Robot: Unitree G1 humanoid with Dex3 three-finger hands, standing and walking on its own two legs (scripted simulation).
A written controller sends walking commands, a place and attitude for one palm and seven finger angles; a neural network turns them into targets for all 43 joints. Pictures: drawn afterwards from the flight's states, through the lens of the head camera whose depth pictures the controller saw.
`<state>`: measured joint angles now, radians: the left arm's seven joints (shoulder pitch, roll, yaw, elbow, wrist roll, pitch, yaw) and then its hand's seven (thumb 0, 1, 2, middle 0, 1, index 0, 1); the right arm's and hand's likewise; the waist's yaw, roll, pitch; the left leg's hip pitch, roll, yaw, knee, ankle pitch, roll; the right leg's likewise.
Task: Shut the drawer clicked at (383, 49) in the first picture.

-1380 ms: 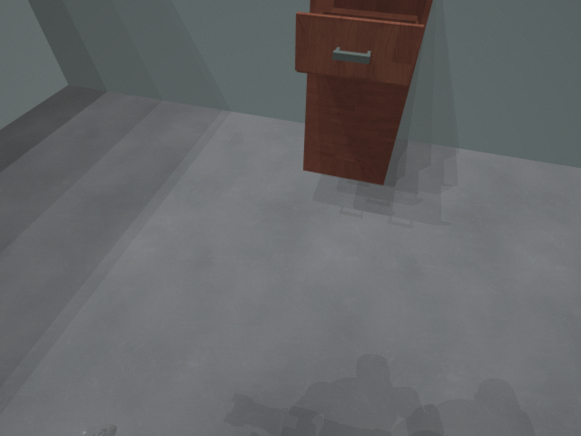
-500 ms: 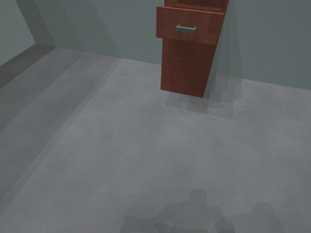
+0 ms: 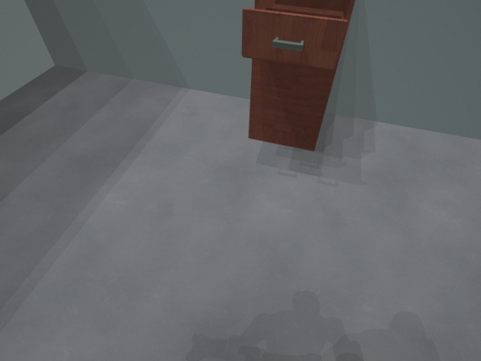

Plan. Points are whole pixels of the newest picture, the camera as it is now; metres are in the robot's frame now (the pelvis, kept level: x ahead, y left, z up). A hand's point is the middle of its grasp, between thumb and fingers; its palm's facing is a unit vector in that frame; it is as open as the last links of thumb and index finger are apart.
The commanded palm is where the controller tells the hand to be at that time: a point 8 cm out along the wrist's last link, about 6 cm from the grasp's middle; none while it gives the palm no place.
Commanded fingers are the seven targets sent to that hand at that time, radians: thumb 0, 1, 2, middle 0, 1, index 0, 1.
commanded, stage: look at it before walking up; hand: left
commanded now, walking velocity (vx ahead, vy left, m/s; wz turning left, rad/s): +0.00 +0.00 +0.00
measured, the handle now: (288, 43) +1.20 -0.11 +0.01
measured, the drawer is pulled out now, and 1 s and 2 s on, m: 0.30 0.30 0.30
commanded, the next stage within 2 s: walk to a spot facing it in 0.06 s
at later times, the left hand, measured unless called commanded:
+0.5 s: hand out of the picture +0.05 +0.19 -0.19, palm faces -0.09 -0.98 -0.19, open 7.4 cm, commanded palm none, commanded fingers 0.00 0.90 0.90 -0.20 -0.30 -0.20 -0.30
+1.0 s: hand (172, 339) +0.20 +0.16 -0.20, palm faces -0.14 -0.98 -0.14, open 7.4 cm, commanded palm none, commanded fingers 0.00 0.90 0.90 -0.20 -0.30 -0.20 -0.30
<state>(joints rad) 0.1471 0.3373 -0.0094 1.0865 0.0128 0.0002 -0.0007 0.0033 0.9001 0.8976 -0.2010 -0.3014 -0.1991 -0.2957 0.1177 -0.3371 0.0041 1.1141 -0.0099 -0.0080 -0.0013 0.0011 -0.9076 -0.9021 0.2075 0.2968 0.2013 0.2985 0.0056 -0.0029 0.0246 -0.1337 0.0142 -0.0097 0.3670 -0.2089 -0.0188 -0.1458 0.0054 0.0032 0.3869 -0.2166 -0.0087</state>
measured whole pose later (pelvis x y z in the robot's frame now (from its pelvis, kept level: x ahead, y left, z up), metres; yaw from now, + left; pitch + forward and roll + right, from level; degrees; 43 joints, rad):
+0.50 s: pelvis +0.06 +0.00 -0.02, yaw -7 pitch +0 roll +1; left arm 0.37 0.21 0.02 1.07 0.02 0.02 -0.03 0.00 0.90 0.90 -0.20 -0.30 -0.20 -0.30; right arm 0.31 -0.21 -0.02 1.09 -0.02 -0.03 -0.01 0.00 -0.91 -0.90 0.21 0.30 0.20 0.30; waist 0.01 -0.02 -0.01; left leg -0.13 0.05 0.11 0.56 -0.43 -0.02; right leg -0.28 0.02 0.02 0.74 -0.45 -0.04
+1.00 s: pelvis +0.27 -0.01 -0.03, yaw -14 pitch -1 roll -2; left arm 0.49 0.13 0.03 1.14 0.02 -0.05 0.02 0.00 0.90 0.90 -0.20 -0.30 -0.20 -0.30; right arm 0.09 -0.15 -0.04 0.97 -0.03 -0.07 0.02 0.00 -0.91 -0.90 0.20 0.30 0.20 0.30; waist 0.04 -0.01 0.05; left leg -0.47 0.08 0.12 0.62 -0.13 0.04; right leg 0.04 0.02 0.02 0.55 -0.51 -0.02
